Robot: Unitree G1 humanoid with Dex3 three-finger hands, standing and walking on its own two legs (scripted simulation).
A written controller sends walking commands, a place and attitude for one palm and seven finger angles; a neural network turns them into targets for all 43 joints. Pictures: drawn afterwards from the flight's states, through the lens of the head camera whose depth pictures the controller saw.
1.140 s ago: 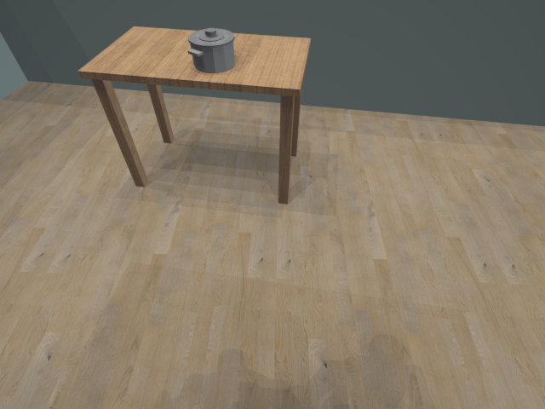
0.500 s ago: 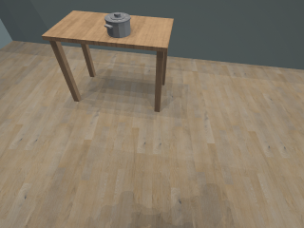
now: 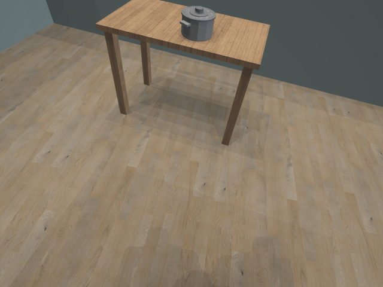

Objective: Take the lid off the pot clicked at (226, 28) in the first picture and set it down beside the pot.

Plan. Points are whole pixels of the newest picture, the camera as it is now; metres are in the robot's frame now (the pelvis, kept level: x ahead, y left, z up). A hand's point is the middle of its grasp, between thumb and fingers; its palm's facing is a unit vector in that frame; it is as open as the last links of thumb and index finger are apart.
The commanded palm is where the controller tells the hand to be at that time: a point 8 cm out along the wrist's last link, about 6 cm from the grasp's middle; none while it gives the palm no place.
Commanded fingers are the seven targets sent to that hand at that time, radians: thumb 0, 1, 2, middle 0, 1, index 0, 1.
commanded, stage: walk to a spot facing it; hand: left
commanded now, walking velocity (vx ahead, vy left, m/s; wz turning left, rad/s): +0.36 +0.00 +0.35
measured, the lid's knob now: (199, 9) +1.33 +0.02 +0.03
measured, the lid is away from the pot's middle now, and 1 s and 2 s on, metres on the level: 0.00 0.00 0.00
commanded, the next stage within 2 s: turn to face it in 0.96 s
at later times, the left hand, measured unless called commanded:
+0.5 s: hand (129, 209) +0.34 +0.18 -0.15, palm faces +0.11 -0.98 -0.18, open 7.4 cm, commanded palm none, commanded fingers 0.00 0.90 0.90 -0.20 -0.30 -0.20 -0.30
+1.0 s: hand (114, 233) +0.27 +0.21 -0.18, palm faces +0.46 -0.87 -0.17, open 7.4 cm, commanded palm none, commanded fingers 0.00 0.90 0.90 -0.20 -0.30 -0.20 -0.30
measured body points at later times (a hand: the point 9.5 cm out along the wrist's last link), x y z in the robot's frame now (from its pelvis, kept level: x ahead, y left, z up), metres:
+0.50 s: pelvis +0.22 -0.01 -0.01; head +0.25 -0.02 +0.44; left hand +0.33 +0.23 -0.14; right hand +0.15 -0.23 -0.16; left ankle +0.02 +0.09 -0.70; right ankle +0.35 -0.10 -0.72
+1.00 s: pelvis +0.42 +0.08 +0.00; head +0.44 +0.11 +0.44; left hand +0.25 +0.26 -0.16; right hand +0.64 -0.09 -0.12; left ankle +0.46 +0.18 -0.72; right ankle +0.35 -0.10 -0.69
